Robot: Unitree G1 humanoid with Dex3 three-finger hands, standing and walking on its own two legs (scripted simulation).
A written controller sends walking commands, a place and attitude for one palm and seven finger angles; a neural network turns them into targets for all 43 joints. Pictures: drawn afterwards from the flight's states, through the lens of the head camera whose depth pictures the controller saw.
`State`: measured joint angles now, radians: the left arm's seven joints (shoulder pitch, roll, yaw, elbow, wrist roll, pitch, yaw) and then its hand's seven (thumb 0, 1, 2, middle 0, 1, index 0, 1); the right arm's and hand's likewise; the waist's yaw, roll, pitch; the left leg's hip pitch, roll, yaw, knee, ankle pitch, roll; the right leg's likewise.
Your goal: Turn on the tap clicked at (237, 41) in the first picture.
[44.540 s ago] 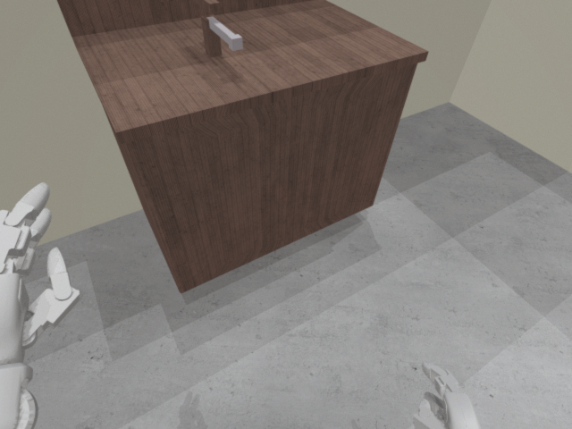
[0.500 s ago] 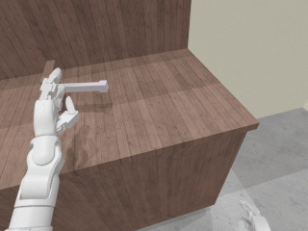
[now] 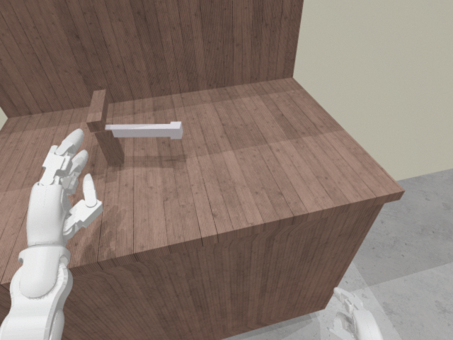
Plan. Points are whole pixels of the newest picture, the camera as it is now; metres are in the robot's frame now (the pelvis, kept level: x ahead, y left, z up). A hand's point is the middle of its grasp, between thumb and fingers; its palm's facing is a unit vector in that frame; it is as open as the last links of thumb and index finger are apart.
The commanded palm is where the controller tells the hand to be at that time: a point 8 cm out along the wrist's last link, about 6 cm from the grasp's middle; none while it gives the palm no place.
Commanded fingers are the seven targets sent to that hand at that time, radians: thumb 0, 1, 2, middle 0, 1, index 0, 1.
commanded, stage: draw the hand back beside the body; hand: left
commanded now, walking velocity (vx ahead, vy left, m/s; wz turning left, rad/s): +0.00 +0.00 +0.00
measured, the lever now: (176, 130) +0.51 +0.18 +0.12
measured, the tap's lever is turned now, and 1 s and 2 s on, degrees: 75 75 75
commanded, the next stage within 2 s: step back with the hand held close in 0.54 s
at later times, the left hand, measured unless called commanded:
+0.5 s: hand (58, 241) +0.19 +0.26 +0.15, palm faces +0.43 -0.85 -0.31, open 7.4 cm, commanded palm +0.15 +0.30 +0.17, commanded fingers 0.00 0.90 0.90 -0.20 -0.30 -0.20 -0.30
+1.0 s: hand (60, 256) +0.18 +0.25 +0.14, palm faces +0.34 -0.83 -0.43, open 7.4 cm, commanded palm +0.13 +0.30 +0.17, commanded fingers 0.00 0.90 0.90 -0.20 -0.30 -0.20 -0.30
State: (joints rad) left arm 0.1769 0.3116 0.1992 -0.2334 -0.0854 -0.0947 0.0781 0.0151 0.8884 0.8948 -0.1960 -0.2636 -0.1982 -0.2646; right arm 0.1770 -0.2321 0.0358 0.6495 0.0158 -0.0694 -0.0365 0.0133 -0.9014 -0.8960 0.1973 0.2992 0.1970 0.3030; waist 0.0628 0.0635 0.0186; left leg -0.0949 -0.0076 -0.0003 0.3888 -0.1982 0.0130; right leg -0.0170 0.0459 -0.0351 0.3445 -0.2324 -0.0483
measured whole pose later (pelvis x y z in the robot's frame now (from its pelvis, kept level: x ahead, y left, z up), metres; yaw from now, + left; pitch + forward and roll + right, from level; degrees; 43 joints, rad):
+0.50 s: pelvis -0.01 +0.01 +0.00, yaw +1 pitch -6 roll -1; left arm 0.36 0.31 0.26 -0.32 -0.08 -0.09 0.09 0.01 0.89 0.89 -0.21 -0.30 -0.21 -0.30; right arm 0.16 -0.22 0.04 0.65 0.01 -0.11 -0.04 0.01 -0.90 -0.90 0.20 0.30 0.20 0.30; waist 0.08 0.06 0.02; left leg -0.11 -0.03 -0.01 0.42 -0.20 0.03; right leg -0.02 0.03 -0.05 0.36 -0.24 -0.03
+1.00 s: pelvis -0.03 +0.02 -0.01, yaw +1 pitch +0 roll -1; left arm 0.50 0.36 0.30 -0.48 -0.06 -0.12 0.10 0.01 0.89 0.89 -0.21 -0.30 -0.21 -0.30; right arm 0.16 -0.25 0.01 0.58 0.02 -0.04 -0.07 0.01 -0.90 -0.90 0.20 0.30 0.20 0.30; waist 0.03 0.06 0.02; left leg -0.32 -0.02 -0.01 0.52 -0.20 0.03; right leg -0.23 0.03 -0.05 0.47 -0.24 -0.03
